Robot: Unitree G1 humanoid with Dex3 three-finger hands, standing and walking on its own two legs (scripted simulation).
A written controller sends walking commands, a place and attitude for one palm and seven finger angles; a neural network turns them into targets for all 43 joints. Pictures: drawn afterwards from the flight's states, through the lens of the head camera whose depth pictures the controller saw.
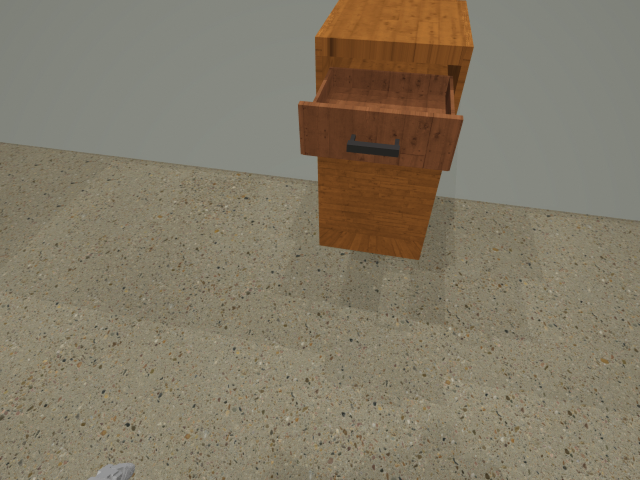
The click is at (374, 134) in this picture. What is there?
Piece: drawer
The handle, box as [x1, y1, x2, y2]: [346, 134, 399, 156]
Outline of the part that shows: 347,142 346,151 389,156 398,155 399,139 395,139 394,145 355,141 355,135 352,134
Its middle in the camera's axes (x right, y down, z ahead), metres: +0.13 -0.23 +0.93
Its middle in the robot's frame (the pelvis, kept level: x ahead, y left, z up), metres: +0.85 -0.09 -0.03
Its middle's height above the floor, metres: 0.74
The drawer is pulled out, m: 0.30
